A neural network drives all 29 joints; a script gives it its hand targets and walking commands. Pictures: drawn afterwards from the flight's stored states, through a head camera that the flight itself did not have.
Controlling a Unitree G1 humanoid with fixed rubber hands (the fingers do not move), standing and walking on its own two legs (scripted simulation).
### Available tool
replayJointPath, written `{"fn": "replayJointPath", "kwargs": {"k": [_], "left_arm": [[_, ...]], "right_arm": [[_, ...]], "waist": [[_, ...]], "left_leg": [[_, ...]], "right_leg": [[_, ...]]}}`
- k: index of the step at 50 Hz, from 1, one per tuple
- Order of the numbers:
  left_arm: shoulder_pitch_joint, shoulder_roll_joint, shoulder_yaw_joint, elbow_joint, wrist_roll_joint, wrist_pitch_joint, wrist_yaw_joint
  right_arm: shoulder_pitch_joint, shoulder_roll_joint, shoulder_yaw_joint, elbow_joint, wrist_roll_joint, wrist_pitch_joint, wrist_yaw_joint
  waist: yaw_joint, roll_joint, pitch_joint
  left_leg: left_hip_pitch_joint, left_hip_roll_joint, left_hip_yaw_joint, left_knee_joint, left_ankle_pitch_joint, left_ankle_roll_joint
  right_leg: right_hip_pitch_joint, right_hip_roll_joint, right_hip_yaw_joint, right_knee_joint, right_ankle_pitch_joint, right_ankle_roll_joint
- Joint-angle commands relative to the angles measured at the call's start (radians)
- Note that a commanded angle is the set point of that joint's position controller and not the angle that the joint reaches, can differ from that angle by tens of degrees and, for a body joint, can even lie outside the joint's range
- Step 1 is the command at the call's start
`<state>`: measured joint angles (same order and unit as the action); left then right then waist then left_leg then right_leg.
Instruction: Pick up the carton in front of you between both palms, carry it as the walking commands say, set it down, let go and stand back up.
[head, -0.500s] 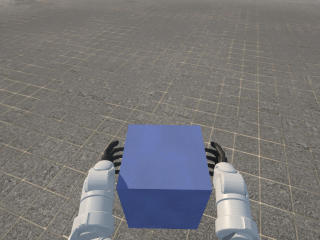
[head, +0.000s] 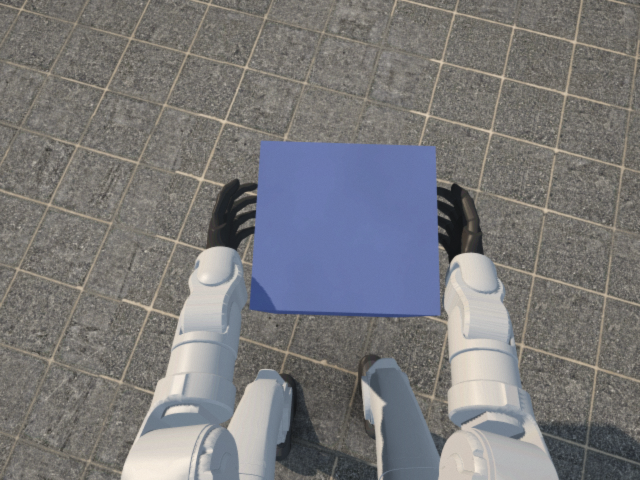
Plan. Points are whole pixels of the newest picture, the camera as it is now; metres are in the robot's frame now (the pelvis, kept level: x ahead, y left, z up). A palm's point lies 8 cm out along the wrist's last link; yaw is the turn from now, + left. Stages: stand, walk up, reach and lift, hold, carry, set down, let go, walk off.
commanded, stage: set down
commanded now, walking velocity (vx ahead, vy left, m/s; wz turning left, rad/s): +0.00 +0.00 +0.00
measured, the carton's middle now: (340, 245) +0.40 -0.04 -0.16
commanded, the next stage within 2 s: none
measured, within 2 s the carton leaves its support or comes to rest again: rests again in 1.84 s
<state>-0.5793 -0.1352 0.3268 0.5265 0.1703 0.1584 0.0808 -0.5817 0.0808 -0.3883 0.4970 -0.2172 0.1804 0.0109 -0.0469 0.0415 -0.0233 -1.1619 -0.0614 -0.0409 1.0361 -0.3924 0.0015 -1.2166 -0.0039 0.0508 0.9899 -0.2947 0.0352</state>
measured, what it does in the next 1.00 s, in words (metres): lowers itself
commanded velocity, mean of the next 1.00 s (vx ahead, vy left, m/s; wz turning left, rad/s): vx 0.00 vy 0.00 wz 0.00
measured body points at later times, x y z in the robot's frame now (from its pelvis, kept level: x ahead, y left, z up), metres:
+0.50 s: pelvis -0.03 -0.01 -0.13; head +0.25 -0.03 +0.23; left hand +0.47 +0.10 -0.22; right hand +0.44 -0.20 -0.23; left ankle +0.03 +0.11 -0.65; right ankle +0.08 -0.14 -0.65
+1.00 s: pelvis -0.05 -0.01 -0.23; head +0.31 -0.03 +0.04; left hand +0.52 +0.09 -0.38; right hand +0.48 -0.21 -0.38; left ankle +0.03 +0.11 -0.65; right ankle +0.08 -0.14 -0.65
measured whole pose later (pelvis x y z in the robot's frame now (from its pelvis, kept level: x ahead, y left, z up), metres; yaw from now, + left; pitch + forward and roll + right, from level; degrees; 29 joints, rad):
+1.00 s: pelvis -0.05 -0.01 -0.23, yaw +1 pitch +47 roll +1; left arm -1.34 0.15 0.33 0.83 0.13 0.29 0.08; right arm -1.23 -0.06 -0.50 0.64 -0.18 0.33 -0.09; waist -0.07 0.03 0.09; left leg -2.13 -0.09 -0.03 1.92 -0.60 -0.03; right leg -2.20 0.02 0.05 1.86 -0.47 0.04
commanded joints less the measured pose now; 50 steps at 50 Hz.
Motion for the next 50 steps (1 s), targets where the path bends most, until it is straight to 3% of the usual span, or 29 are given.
{"fn": "replayJointPath", "kwargs": {"k": [1, 5, 9, 15, 26, 39, 50], "left_arm": [[-0.591, -0.892, -0.622, -0.058, -0.093, -0.03, -0.166], [-0.657, -0.91, -0.547, 0.021, -0.059, 0.036, -0.193], [-0.735, -0.894, -0.45, 0.096, -0.029, 0.081, -0.224], [-0.852, -0.851, -0.39, 0.14, -0.029, 0.085, -0.239], [-1.057, -0.777, -0.436, 0.129, -0.113, 0.093, -0.248], [-1.233, -0.682, -0.398, 0.2, -0.133, 0.101, -0.257], [-1.384, -0.6, -0.416, 0.241, -0.177, 0.094, -0.231]], "right_arm": [[-0.552, 0.832, 0.595, -0.034, 0.106, -0.03, 0.205], [-0.603, 0.844, 0.509, 0.064, 0.073, 0.034, 0.232], [-0.673, 0.865, 0.426, 0.14, 0.038, 0.086, 0.251], [-0.787, 0.885, 0.401, 0.162, 0.045, 0.103, 0.238], [-0.998, 0.876, 0.477, 0.089, 0.129, 0.117, 0.161], [-1.186, 0.792, 0.424, 0.106, 0.142, 0.125, 0.141], [-1.351, 0.672, 0.404, 0.117, 0.197, 0.111, 0.153]], "waist": [[-0.037, 0.002, -1.105], [-0.045, 0.025, -0.944], [-0.043, 0.019, -0.877], [-0.03, -0.017, -0.961], [-0.025, -0.054, -1.192], [-0.042, -0.026, -1.155], [-0.071, 0.007, -1.142]], "left_leg": [[0.363, -0.093, -0.025, 0.002, 0.534, -0.058], [0.18, -0.102, -0.009, 0.024, 0.255, -0.055], [0.024, -0.11, 0.009, 0.075, 0.131, -0.044], [-0.133, -0.129, 0.041, 0.2, 0.132, -0.036], [-0.341, -0.149, 0.095, 0.417, 0.106, -0.032], [-0.521, -0.138, 0.113, 0.591, 0.068, -0.021], [-0.511, -0.116, 0.105, 0.738, 0.082, -0.024]], "right_leg": [[0.47, 0.146, -0.056, 0.101, 0.459, -0.014], [0.306, 0.15, -0.072, 0.14, 0.239, -0.021], [0.208, 0.149, -0.078, 0.191, 0.145, -0.025], [0.135, 0.152, -0.082, 0.299, 0.181, -0.013], [0.131, 0.155, -0.089, 0.489, 0.234, 0.017], [-0.025, 0.144, -0.11, 0.661, 0.211, 0.018], [-0.153, 0.122, -0.138, 0.819, 0.197, 0.014]]}}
